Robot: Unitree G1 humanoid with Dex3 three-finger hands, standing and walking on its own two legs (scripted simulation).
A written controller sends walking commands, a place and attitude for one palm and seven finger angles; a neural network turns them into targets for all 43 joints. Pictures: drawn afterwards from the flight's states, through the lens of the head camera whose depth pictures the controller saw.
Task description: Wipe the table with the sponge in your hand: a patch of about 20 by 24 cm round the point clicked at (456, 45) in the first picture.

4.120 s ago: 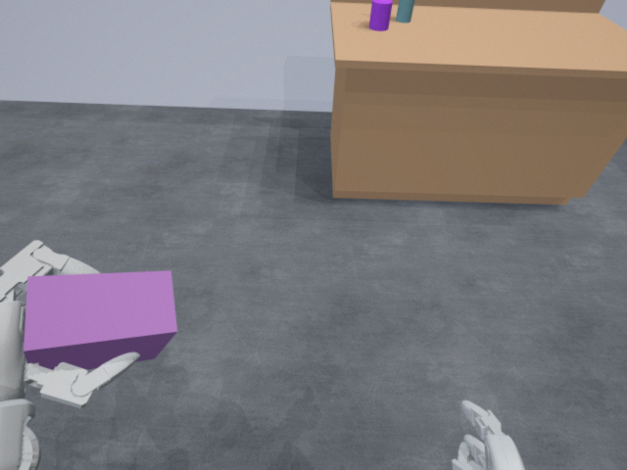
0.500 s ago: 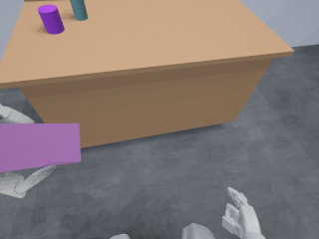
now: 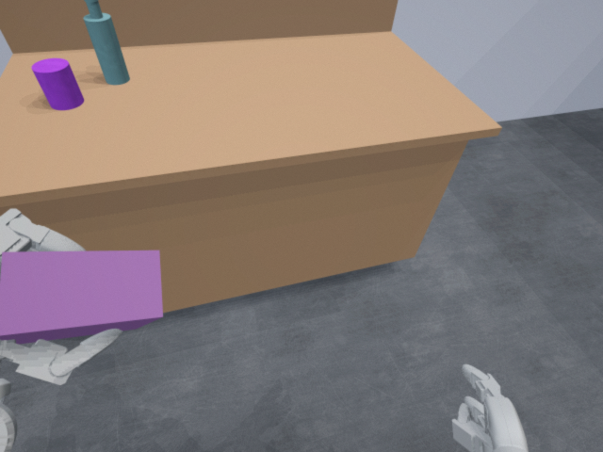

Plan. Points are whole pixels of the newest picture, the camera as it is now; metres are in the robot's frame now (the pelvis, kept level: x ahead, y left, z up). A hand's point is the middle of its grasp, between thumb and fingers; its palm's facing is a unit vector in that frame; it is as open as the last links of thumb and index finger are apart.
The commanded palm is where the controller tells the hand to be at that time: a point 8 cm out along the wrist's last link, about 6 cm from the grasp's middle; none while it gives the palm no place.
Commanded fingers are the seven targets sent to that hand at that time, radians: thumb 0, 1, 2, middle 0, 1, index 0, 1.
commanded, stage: turn to face it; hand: left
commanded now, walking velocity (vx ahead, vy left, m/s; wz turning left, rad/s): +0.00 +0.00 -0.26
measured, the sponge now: (104, 296) +0.22 +0.21 +0.17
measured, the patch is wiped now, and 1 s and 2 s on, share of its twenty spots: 0.00 0.00 0.00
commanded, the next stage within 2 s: take the last steps up to it in 0.02 s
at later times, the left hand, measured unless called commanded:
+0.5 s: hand (83, 324) +0.19 +0.21 +0.18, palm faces +0.37 -0.82 -0.44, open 10.3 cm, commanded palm +0.14 +0.25 +0.18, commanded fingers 0.00 0.10 1.30 -1.20 -1.60 -1.20 -1.60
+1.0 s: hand (139, 269) +0.25 +0.19 +0.17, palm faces +0.34 -0.82 -0.46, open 10.3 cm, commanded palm +0.19 +0.24 +0.18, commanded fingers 0.00 0.10 1.30 -1.20 -1.60 -1.20 -1.60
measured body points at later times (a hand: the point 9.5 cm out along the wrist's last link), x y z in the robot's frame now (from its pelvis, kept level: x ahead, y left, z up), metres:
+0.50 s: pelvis -0.03 -0.02 +0.01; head -0.02 -0.02 +0.46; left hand +0.16 +0.25 +0.20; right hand +0.10 -0.27 -0.09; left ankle -0.02 +0.11 -0.72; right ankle +0.01 -0.11 -0.73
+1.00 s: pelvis +0.02 -0.03 +0.01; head +0.05 -0.06 +0.45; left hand +0.23 +0.23 +0.20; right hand +0.17 -0.27 -0.11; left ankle +0.03 +0.12 -0.65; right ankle +0.03 -0.12 -0.73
